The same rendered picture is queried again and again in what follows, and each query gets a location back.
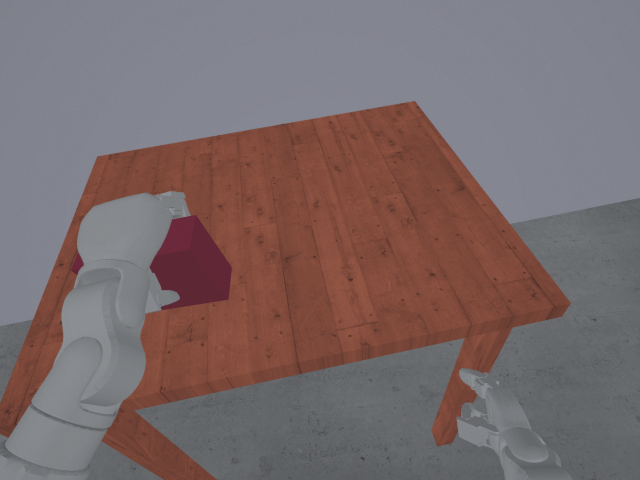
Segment right robot forearm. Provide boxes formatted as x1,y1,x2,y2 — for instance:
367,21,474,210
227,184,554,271
498,427,572,480

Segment sponge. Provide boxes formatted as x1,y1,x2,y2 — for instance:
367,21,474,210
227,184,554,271
71,215,232,310

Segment left robot hand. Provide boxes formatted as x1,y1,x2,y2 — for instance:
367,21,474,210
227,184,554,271
77,191,191,314

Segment left robot forearm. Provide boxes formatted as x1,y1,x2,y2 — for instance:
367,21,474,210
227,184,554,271
0,259,150,480

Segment table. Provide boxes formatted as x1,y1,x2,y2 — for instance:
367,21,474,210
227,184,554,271
0,101,571,480

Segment right robot hand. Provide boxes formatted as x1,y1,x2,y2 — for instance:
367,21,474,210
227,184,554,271
456,368,531,456

